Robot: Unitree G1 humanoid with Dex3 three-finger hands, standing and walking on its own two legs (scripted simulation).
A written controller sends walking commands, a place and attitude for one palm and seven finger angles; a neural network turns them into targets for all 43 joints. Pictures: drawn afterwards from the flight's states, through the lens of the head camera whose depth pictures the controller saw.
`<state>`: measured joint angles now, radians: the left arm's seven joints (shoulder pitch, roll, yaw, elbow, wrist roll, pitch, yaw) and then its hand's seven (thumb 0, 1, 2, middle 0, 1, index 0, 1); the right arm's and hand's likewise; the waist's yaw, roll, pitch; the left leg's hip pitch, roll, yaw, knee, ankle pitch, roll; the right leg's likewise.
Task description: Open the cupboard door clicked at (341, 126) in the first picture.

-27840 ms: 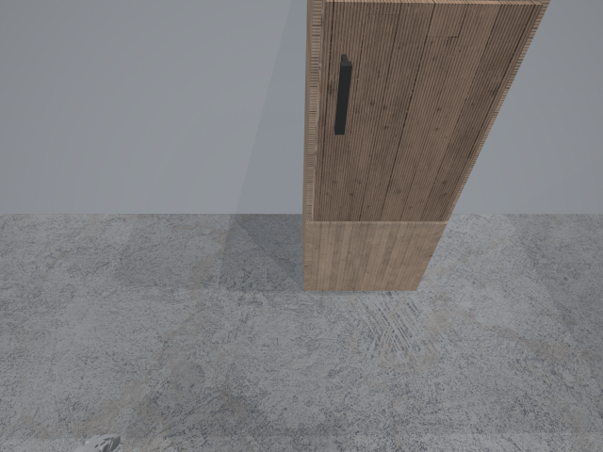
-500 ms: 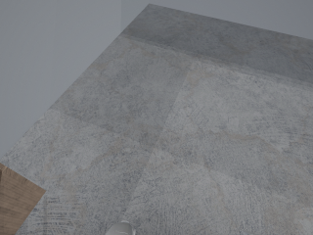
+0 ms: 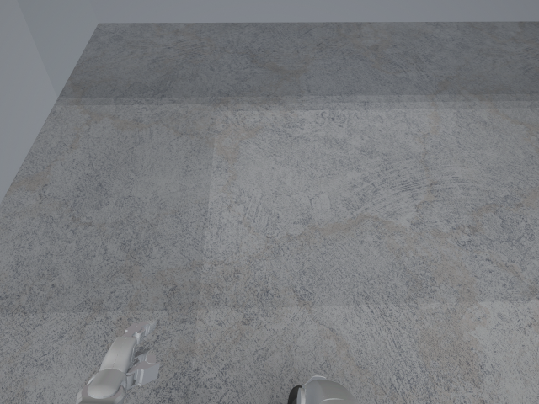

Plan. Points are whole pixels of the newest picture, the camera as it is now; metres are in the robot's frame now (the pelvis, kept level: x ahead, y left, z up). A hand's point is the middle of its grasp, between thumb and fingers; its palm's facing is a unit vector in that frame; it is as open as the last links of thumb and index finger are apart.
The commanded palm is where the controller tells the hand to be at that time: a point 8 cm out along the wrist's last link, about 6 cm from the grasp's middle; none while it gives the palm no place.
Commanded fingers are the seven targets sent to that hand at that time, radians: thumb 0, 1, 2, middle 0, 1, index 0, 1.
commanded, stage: walk to a spot facing it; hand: left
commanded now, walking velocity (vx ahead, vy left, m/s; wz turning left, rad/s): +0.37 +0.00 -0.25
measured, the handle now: out of the picture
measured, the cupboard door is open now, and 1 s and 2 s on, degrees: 40 40 40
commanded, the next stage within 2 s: turn to face it in 0.62 s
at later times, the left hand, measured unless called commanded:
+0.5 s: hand (160, 337) +0.25 +0.20 -0.17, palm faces -0.07 -0.98 -0.16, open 7.4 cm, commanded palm none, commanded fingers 0.00 0.90 0.90 -0.20 -0.30 -0.20 -0.30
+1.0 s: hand (236, 180) +0.59 +0.08 -0.14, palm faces -0.22 -0.96 -0.18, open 7.4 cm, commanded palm none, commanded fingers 0.00 0.90 0.90 -0.20 -0.30 -0.20 -0.30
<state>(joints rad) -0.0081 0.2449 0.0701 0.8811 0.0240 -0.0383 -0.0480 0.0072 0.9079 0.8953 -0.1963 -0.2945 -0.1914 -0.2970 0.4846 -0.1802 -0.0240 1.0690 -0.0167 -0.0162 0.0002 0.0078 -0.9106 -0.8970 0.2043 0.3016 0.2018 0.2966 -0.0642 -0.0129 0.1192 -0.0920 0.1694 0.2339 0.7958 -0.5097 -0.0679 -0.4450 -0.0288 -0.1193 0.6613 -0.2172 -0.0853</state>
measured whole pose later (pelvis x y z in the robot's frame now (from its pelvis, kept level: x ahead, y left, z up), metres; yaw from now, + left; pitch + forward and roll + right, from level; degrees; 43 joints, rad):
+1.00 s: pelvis +0.44 -0.06 +0.02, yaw -10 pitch +0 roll +0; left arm 0.10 0.16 0.03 0.99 0.02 -0.04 0.01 0.00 0.91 0.89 -0.20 -0.29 -0.19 -0.30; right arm 0.33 -0.16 -0.04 1.09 -0.01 0.02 0.00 0.01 -0.92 -0.90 0.20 0.30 0.20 0.30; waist -0.06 -0.01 0.08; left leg -0.42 0.08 0.08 1.05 -0.47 -0.04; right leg -0.28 -0.09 -0.19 0.53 -0.25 -0.02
